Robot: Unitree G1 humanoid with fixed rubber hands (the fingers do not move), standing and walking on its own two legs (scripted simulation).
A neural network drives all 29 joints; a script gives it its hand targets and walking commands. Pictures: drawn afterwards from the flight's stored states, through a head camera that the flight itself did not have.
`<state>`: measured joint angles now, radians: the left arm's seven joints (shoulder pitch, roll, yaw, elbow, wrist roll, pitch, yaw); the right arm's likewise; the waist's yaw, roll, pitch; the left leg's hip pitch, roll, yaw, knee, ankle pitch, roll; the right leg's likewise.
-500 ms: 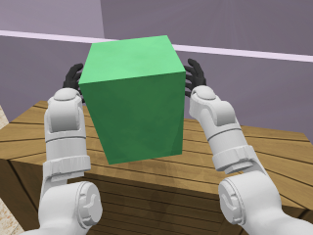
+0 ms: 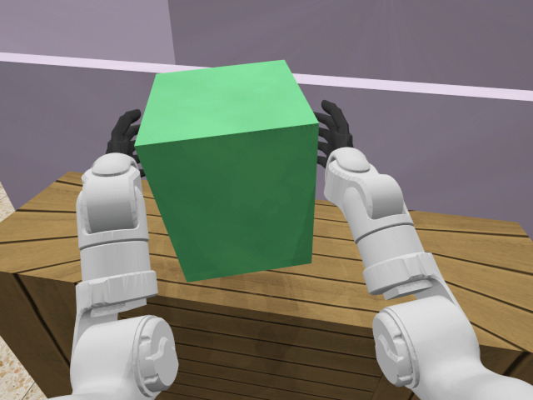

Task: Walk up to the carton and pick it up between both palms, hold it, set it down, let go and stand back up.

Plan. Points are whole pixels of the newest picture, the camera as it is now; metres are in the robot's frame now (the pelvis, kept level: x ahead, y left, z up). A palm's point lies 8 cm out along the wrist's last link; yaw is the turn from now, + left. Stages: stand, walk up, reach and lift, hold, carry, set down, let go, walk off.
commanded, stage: hold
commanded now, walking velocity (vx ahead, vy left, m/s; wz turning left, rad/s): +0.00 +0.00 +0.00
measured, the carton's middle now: (235, 170) +0.42 +0.02 +0.22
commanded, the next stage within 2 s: none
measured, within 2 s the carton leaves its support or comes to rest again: neither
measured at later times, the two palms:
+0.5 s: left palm (122, 163) +0.36 +0.16 +0.27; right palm (337, 153) +0.36 -0.13 +0.27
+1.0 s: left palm (122, 164) +0.36 +0.16 +0.27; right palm (337, 154) +0.36 -0.13 +0.27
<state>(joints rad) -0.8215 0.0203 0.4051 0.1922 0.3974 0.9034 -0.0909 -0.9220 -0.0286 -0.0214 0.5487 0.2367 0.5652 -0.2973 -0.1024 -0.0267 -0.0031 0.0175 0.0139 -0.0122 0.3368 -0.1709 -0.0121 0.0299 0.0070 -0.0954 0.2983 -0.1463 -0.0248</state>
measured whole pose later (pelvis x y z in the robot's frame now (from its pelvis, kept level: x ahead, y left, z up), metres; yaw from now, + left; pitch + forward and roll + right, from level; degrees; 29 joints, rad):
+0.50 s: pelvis +0.00 +0.00 +0.00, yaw +0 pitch -10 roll +0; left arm -0.84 0.04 0.41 0.24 0.39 0.89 -0.10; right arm -0.94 -0.03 -0.03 0.58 0.23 0.56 -0.30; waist -0.10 -0.03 -0.02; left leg 0.01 0.02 -0.02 0.34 -0.17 -0.02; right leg 0.02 0.01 -0.10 0.30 -0.14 -0.03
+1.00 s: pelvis +0.00 +0.00 +0.00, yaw +0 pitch -10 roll +0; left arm -0.83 0.03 0.40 0.22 0.39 0.90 -0.09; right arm -0.93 -0.03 -0.02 0.57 0.23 0.56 -0.30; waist -0.10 -0.03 -0.01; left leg 0.01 0.02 -0.02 0.34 -0.17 -0.01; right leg 0.02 0.01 -0.10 0.30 -0.15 -0.03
